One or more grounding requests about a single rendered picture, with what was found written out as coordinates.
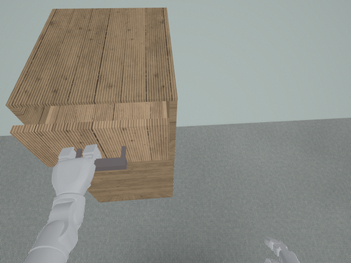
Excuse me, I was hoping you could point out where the robot left forearm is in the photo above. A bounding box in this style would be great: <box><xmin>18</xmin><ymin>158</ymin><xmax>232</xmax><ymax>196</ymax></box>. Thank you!
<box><xmin>24</xmin><ymin>193</ymin><xmax>86</xmax><ymax>263</ymax></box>

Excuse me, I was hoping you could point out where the handle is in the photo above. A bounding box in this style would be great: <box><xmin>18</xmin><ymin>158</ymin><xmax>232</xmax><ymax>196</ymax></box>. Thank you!
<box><xmin>75</xmin><ymin>146</ymin><xmax>127</xmax><ymax>171</ymax></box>

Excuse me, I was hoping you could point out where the drawer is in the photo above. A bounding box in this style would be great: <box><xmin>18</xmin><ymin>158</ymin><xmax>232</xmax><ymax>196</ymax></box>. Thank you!
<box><xmin>10</xmin><ymin>101</ymin><xmax>169</xmax><ymax>167</ymax></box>

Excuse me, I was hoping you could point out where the cabinet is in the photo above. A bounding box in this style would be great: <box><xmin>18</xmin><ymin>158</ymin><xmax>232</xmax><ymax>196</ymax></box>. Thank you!
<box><xmin>6</xmin><ymin>8</ymin><xmax>178</xmax><ymax>203</ymax></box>

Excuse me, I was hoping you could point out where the robot right hand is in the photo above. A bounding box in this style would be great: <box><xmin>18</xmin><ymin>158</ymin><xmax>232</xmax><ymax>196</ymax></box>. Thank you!
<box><xmin>264</xmin><ymin>237</ymin><xmax>300</xmax><ymax>263</ymax></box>

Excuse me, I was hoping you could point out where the robot left hand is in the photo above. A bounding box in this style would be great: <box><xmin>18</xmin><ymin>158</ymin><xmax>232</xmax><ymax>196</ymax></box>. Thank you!
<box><xmin>52</xmin><ymin>144</ymin><xmax>102</xmax><ymax>196</ymax></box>

